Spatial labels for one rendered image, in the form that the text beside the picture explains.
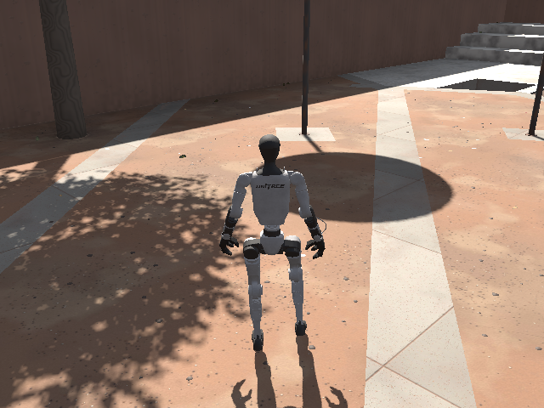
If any left robot upper arm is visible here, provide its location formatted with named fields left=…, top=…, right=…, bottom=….
left=229, top=172, right=252, bottom=218

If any right robot upper arm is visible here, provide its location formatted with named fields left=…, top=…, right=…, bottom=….
left=288, top=171, right=313, bottom=218

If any robot left forearm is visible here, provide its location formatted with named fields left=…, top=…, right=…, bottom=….
left=221, top=205, right=238, bottom=240

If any left robot hand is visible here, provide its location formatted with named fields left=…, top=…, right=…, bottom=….
left=219, top=236, right=239, bottom=256

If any right robot hand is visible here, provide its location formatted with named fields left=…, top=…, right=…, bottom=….
left=305, top=238, right=325, bottom=259

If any humanoid robot head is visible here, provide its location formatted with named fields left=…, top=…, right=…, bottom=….
left=256, top=134, right=285, bottom=176

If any right robot thigh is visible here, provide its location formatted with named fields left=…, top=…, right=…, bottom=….
left=283, top=235, right=302, bottom=282

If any robot right forearm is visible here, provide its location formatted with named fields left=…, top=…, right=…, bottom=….
left=304, top=205, right=323, bottom=242

